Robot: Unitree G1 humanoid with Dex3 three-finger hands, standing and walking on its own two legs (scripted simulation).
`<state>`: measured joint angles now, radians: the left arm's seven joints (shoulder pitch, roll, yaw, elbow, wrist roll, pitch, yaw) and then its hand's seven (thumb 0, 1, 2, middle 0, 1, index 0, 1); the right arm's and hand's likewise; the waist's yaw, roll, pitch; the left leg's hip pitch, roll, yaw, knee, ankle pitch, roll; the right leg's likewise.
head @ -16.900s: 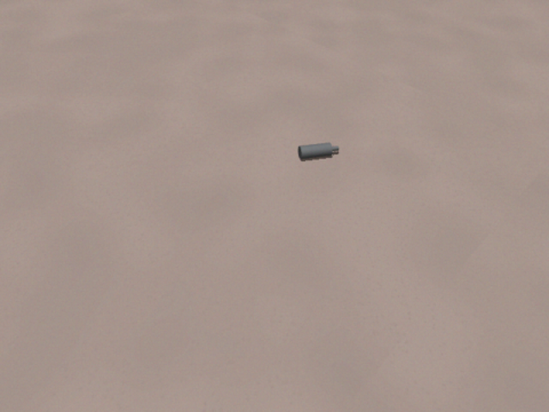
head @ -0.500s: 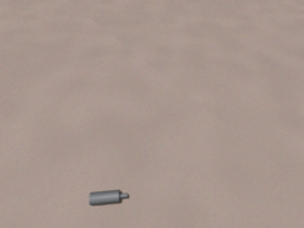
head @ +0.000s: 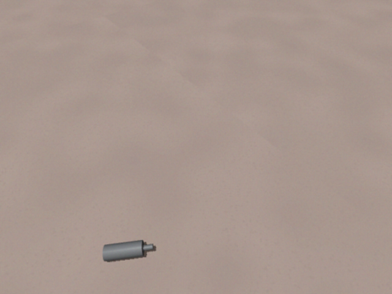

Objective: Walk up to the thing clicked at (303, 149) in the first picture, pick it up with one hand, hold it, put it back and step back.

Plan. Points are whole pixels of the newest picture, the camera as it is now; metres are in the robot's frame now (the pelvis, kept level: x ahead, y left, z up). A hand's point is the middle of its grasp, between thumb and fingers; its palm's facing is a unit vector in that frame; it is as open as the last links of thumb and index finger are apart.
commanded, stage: walk up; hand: left
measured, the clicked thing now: (129, 249) +0.44 +0.31 -0.72
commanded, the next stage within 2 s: none
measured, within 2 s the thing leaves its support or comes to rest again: neither
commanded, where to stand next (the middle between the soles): +0.06 +0.07 m, yaw +4 degrees
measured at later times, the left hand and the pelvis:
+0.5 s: hand out of the picture -0.02 +0.41 -0.14, palm faces +0.14 -0.81 -0.56, open 7.4 cm; pelvis -0.04 +0.07 -0.03, yaw +7 degrees
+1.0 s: hand out of the picture +0.04 +0.29 -0.17, palm faces +0.01 -0.94 -0.35, open 7.4 cm; pelvis -0.02 +0.02 -0.02, yaw +4 degrees
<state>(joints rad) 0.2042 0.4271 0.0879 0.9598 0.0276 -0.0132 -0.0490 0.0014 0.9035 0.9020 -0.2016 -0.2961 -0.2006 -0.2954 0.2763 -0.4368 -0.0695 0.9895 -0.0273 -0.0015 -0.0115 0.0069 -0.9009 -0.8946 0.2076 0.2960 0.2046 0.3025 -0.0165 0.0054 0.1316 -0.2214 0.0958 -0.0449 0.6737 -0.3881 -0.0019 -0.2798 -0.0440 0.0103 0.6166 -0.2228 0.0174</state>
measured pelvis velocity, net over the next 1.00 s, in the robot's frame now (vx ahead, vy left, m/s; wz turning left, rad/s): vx -0.02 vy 0.02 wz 0.07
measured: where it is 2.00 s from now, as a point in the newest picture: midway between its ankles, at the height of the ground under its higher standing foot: outside the picture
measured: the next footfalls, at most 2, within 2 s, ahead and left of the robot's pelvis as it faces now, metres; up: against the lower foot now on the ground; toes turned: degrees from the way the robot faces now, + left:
left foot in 0.44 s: +0.00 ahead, +0.22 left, +0.00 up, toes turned +6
right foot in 0.94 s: +0.10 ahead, -0.12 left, +0.00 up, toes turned +4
